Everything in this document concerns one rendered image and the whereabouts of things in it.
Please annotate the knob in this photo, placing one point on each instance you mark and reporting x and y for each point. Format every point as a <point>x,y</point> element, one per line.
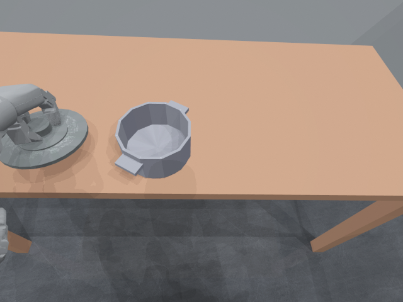
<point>41,126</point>

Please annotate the lid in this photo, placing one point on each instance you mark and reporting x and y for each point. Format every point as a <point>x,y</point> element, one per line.
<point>61,142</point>

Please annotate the table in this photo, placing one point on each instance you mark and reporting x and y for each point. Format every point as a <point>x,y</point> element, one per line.
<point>269,121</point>

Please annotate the robot left forearm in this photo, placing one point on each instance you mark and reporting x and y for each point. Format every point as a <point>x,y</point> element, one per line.
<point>8,117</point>

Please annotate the left robot hand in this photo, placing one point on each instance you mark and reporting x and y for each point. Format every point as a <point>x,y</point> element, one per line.
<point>25,97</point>

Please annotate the pot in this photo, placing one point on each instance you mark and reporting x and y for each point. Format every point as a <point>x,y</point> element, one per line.
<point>155,139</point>

